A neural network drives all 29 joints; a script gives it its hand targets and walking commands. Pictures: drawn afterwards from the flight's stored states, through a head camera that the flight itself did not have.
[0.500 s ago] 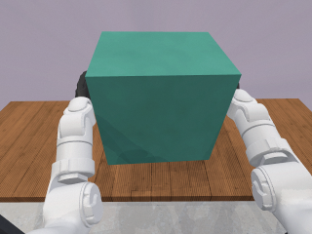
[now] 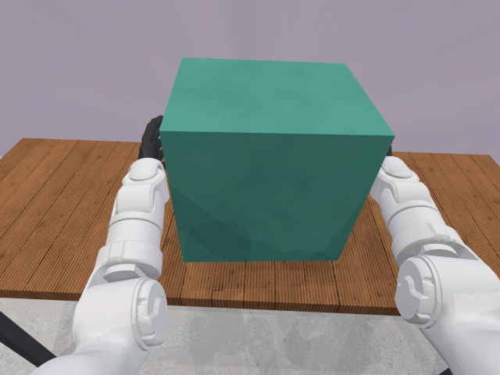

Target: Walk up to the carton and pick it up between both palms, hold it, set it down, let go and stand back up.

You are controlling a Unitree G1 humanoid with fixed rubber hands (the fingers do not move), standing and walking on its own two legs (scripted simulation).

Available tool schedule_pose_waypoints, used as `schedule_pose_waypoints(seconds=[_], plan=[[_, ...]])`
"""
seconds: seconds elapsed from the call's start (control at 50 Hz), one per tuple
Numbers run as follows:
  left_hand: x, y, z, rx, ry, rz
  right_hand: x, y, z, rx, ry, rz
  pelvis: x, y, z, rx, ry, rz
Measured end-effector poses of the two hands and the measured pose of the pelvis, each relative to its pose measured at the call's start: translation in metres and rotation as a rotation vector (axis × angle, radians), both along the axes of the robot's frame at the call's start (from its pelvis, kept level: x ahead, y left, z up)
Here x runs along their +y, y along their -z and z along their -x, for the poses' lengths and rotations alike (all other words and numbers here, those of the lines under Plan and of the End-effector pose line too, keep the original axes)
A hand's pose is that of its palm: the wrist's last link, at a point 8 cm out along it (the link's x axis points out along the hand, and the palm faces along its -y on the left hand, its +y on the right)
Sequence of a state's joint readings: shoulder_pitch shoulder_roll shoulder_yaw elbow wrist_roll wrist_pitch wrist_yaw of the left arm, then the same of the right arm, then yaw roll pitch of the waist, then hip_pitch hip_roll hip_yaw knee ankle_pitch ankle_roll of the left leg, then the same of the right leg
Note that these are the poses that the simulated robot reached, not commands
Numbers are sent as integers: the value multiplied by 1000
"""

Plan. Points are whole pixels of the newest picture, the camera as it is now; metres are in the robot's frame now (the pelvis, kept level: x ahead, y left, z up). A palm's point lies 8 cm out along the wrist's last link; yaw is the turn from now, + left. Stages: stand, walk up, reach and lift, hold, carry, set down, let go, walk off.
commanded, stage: set down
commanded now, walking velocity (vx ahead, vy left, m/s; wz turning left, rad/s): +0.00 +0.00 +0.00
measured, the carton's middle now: (263, 163) +0.44 +0.01 +0.15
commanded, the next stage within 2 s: none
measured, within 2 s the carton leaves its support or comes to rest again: rests again in 1.42 s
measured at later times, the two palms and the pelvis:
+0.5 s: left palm (163, 176) +0.43 +0.19 +0.12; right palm (365, 168) +0.46 -0.18 +0.12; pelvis +0.02 +0.00 +0.00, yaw +0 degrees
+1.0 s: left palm (167, 190) +0.43 +0.19 +0.08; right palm (361, 176) +0.47 -0.18 +0.10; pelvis +0.02 +0.00 -0.01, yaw -1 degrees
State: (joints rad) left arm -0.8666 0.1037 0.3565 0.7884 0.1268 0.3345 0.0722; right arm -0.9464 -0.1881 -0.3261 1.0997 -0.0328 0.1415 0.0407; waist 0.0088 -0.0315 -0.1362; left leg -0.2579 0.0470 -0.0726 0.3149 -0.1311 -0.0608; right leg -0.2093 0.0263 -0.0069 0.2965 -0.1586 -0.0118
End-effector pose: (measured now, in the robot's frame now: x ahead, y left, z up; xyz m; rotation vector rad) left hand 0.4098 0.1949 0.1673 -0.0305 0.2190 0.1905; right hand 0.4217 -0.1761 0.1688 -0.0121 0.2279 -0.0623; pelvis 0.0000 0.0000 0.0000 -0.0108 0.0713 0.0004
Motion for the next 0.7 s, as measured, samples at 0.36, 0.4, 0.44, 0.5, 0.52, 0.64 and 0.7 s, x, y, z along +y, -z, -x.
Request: schedule_pose_waypoints(seconds=[0.36,0.4,0.44,0.5,0.52,0.64,0.7], plan=[[-4,30,-19,30,-24,-9,-4,30,-28,22,-35,34,-2,1,-11,98,10,-1],[-4,36,-21,34,-25,-11,-4,35,-31,26,-39,38,-2,1,-13,107,9,0],[-4,41,-23,40,-28,-12,-3,39,-34,30,-43,43,-3,1,-15,119,9,0],[-4,50,-25,51,-32,-13,-3,46,-38,40,-49,50,-3,2,-18,135,8,1],[-4,53,-26,56,-33,-13,-3,48,-39,44,-51,51,-3,2,-19,139,8,1],[-4,69,-28,73,-42,-13,-3,60,-46,55,-65,70,-3,3,-24,182,7,3],[-4,74,-28,74,-46,-14,-2,64,-48,55,-71,74,-2,4,-26,201,5,5]])
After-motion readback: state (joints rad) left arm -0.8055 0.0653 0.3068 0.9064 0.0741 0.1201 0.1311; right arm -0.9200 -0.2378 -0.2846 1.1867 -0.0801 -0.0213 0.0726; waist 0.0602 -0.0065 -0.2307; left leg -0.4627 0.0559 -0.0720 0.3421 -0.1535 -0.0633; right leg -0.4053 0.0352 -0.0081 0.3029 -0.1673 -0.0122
